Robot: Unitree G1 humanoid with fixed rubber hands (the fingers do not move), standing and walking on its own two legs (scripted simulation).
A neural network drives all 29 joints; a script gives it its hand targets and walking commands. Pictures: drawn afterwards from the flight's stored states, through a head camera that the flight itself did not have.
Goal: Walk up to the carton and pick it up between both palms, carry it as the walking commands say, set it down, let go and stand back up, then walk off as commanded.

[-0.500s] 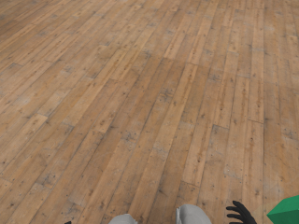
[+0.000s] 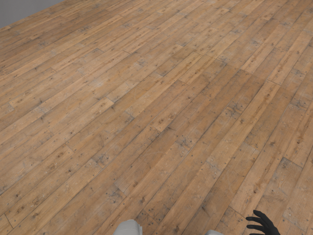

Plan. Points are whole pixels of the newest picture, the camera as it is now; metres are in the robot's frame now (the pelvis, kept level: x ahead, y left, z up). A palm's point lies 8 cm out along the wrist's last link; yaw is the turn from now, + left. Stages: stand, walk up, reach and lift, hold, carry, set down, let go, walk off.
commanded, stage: walk off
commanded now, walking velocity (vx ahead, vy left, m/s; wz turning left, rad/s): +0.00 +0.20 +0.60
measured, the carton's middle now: out of the picture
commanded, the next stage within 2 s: none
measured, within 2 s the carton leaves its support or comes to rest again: neither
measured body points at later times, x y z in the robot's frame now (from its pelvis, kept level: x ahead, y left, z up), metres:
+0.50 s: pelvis -0.02 +0.06 +0.00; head +0.04 +0.03 +0.44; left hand +0.01 +0.34 -0.12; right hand +0.10 -0.15 -0.17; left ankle -0.03 +0.17 -0.67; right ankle +0.01 -0.02 -0.73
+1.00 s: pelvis -0.07 +0.15 +0.00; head -0.04 +0.19 +0.44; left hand -0.16 +0.42 -0.16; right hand +0.17 +0.00 -0.13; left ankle -0.10 +0.25 -0.73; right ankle -0.02 +0.02 -0.66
